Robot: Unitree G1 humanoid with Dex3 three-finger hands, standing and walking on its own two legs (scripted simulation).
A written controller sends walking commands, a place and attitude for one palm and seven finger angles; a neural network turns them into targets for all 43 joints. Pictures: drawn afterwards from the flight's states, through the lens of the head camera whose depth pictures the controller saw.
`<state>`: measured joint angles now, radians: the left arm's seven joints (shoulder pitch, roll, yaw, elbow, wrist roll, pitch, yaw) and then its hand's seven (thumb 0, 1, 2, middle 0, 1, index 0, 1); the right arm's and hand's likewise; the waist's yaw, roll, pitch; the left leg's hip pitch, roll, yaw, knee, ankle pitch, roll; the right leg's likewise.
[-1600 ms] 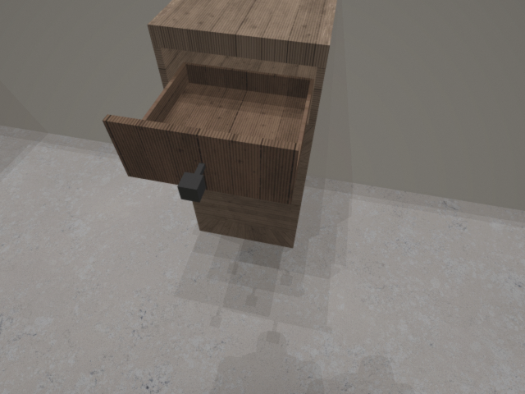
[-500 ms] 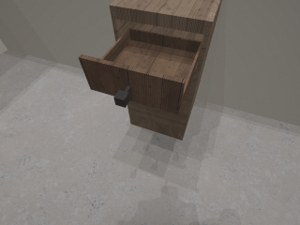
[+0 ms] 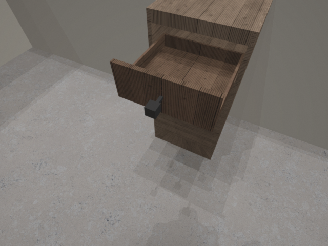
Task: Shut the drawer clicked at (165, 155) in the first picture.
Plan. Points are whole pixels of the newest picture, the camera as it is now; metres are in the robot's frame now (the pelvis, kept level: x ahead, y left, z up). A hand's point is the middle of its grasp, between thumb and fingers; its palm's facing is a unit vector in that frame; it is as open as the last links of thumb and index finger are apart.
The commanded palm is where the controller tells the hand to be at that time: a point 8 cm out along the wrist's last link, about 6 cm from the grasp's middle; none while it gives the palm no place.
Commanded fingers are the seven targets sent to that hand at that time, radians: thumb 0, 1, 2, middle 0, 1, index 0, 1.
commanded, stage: look at it before walking up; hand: left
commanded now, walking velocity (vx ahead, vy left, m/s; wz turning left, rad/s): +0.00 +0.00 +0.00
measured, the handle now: (155, 105) +0.52 +0.06 +0.00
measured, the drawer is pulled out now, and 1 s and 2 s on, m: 0.30 0.30 0.30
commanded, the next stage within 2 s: turn to face it in 0.54 s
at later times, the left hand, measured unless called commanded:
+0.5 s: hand out of the picture +0.01 +0.16 -0.17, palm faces +0.01 -0.98 -0.21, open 7.3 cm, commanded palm none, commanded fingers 0.00 0.90 0.90 -0.20 -0.30 -0.20 -0.30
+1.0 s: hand out of the picture +0.02 +0.18 -0.19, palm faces -0.05 -0.98 -0.20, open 7.4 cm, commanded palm none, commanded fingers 0.00 0.90 0.90 -0.20 -0.30 -0.20 -0.30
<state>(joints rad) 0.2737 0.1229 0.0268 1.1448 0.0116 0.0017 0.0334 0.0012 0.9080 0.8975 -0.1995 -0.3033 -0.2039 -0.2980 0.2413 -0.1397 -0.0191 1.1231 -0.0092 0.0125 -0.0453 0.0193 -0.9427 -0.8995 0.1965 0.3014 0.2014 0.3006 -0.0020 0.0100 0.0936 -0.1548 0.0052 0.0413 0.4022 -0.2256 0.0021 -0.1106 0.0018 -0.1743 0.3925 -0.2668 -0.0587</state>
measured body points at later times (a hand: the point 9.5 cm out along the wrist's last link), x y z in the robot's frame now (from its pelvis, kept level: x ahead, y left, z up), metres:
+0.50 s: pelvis +0.01 -0.01 +0.00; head +0.04 -0.02 +0.45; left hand +0.01 +0.21 -0.16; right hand -0.02 -0.22 -0.17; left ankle -0.01 +0.12 -0.74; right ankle -0.03 -0.07 -0.74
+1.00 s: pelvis +0.00 +0.00 -0.01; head +0.04 +0.01 +0.44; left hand +0.02 +0.23 -0.17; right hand +0.00 -0.24 -0.16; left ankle +0.02 +0.13 -0.74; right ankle -0.03 -0.07 -0.74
